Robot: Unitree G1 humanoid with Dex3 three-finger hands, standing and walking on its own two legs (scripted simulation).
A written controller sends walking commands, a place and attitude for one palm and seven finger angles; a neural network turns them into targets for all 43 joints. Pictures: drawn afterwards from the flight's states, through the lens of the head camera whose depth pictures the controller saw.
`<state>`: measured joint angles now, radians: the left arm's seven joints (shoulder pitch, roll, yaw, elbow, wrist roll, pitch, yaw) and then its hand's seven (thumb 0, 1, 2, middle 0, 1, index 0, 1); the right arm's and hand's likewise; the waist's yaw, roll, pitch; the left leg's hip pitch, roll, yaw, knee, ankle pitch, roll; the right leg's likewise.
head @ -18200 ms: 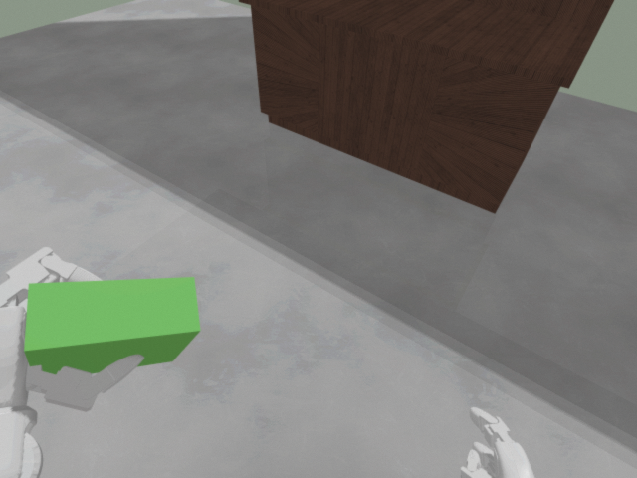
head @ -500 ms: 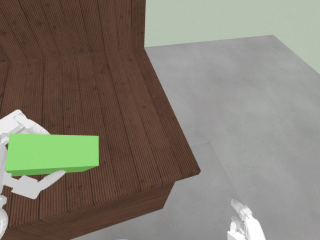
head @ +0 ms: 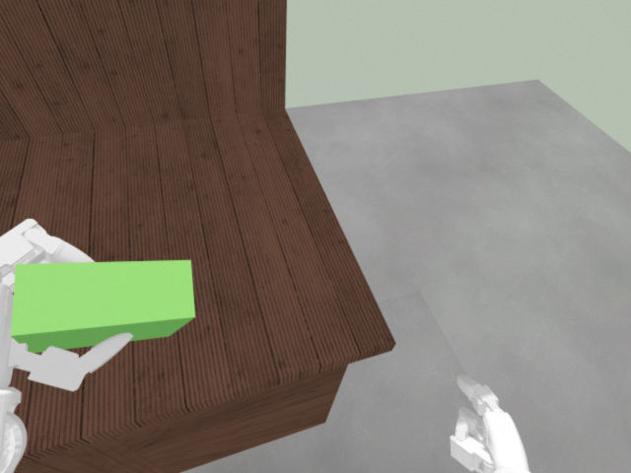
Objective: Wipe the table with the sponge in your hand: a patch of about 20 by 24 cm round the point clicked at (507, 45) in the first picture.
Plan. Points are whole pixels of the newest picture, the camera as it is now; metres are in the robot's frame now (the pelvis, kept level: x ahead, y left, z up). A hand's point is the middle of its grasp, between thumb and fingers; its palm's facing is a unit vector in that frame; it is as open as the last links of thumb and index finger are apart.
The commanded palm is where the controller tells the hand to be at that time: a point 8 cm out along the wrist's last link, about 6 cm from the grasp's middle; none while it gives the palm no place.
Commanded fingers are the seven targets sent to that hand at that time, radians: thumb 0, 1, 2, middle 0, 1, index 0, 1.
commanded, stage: look again from close up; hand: left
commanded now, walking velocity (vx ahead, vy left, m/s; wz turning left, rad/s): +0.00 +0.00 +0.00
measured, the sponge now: (133, 305) +0.24 +0.21 +0.13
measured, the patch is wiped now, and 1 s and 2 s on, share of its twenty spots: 0.00 0.00 0.00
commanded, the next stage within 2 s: turn the palm down, sponge in hand in 0.40 s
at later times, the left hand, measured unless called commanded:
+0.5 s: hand (73, 315) +0.21 +0.24 +0.16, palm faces +0.36 -0.85 -0.39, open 9.6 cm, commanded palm +0.15 +0.28 +0.17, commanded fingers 0.00 0.10 1.30 -1.20 -1.60 -1.20 -1.60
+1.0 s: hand (48, 342) +0.19 +0.26 +0.15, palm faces +0.42 -0.61 -0.67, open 9.6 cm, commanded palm +0.15 +0.27 +0.18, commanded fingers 0.00 0.10 1.30 -1.20 -1.60 -1.20 -1.60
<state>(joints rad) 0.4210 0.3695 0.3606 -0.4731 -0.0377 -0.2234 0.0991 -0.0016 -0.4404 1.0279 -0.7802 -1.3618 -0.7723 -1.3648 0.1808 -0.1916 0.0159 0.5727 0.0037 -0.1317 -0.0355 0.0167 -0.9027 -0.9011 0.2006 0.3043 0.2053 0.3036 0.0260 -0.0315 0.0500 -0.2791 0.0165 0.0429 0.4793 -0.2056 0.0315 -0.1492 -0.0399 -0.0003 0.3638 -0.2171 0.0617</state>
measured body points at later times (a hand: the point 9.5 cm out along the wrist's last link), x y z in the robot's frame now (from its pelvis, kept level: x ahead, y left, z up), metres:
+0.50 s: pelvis -0.01 +0.00 +0.00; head +0.02 +0.02 +0.45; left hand +0.19 +0.29 +0.18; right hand +0.17 -0.23 -0.07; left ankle +0.03 +0.09 -0.74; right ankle -0.02 -0.16 -0.74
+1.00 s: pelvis -0.02 -0.05 -0.01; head -0.01 -0.07 +0.44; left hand +0.16 +0.29 +0.19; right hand +0.19 -0.27 -0.10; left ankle +0.03 +0.09 -0.74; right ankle -0.02 -0.16 -0.74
